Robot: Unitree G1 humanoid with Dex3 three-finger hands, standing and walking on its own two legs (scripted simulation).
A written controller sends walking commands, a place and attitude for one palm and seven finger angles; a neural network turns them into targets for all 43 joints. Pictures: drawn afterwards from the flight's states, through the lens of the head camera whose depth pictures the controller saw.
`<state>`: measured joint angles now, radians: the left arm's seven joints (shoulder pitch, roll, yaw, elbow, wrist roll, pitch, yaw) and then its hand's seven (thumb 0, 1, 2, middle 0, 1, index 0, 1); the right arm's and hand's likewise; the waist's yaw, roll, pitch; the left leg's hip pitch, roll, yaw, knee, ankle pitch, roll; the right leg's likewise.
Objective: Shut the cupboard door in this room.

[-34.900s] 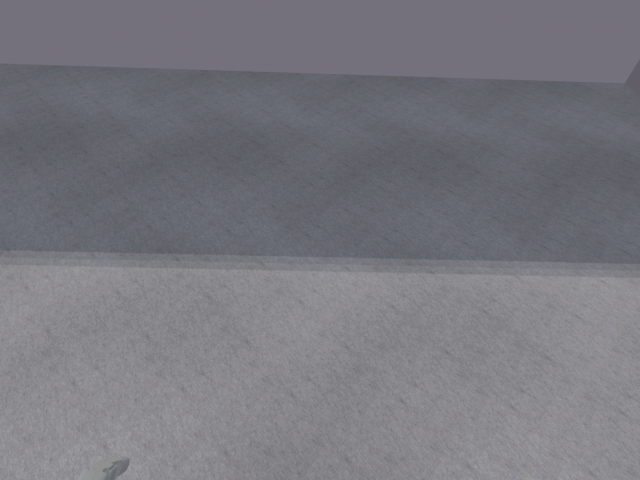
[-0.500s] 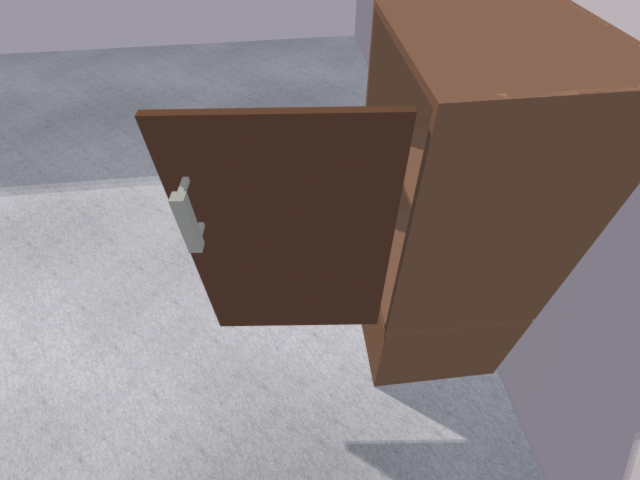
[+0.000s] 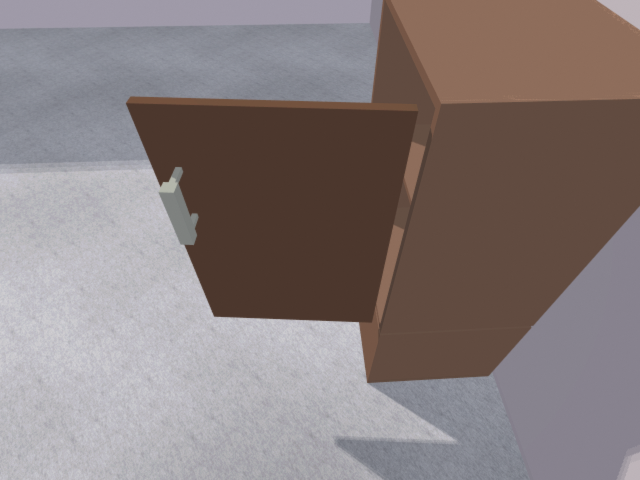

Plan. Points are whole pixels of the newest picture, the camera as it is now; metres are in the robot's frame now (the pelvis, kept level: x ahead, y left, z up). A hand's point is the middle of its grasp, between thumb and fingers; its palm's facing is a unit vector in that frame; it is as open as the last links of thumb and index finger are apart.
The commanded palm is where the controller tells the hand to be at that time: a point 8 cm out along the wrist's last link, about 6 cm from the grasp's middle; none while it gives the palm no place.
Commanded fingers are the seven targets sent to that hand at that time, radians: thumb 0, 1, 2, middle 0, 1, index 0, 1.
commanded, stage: come to a stop and stand still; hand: left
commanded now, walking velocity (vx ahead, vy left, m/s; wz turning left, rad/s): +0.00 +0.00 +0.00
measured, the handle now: (182, 206) +0.51 +0.26 +0.02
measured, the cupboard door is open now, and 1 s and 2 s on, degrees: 84 84 84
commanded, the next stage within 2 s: look again from close up in 0.32 s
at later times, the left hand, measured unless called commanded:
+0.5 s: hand out of the picture +0.02 +0.20 -0.18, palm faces +0.00 -0.98 -0.20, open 7.4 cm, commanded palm none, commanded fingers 0.00 0.90 0.90 -0.20 -0.30 -0.20 -0.30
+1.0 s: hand out of the picture +0.01 +0.25 -0.18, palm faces -0.04 -0.97 -0.22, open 7.4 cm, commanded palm none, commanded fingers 0.00 0.90 0.90 -0.20 -0.30 -0.20 -0.30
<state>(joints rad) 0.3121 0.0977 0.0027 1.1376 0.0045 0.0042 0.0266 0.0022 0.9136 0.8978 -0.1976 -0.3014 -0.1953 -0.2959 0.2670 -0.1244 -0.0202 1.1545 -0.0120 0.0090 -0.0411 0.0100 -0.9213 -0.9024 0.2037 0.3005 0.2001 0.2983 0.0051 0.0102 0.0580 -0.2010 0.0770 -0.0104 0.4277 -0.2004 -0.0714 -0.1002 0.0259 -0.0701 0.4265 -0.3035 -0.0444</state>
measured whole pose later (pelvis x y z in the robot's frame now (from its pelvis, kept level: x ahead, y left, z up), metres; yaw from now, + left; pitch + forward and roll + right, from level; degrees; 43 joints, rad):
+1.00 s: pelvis +0.01 +0.06 +0.00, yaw -2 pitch +0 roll +1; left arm 0.30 0.19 -0.02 1.08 0.01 0.01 0.03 0.00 0.91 0.90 -0.20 -0.30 -0.19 -0.30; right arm 0.28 -0.17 0.02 1.07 -0.01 -0.01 -0.01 0.01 -0.92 -0.90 0.20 0.30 0.20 0.30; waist 0.01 0.00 0.04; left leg -0.25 -0.01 0.06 0.49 -0.24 0.03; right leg -0.16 -0.06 0.00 0.49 -0.33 0.04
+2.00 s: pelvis +0.03 +0.08 -0.01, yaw -2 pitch -3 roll -1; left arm 0.23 0.19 0.00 0.91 0.01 0.03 0.03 0.00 0.91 0.90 -0.20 -0.30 -0.20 -0.30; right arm 0.23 -0.22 -0.01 0.90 -0.02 0.00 -0.01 0.00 -0.91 -0.90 0.20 0.30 0.20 0.30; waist 0.00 0.05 0.05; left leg -0.29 -0.06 0.06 0.62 -0.28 0.11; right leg -0.38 -0.03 0.01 0.96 -0.51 0.00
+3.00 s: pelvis -0.07 +0.26 +0.01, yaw -1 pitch -1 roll -3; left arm 0.33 0.17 0.04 0.99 0.02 0.03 0.02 0.00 0.91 0.90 -0.20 -0.30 -0.19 -0.30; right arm 0.26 -0.15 -0.03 1.04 -0.03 0.03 -0.03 0.02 -0.93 -0.90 0.21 0.30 0.20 0.30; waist 0.01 -0.01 -0.02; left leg -0.28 -0.09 0.06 0.27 -0.04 0.00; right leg -0.27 0.05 -0.02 0.90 -0.46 -0.04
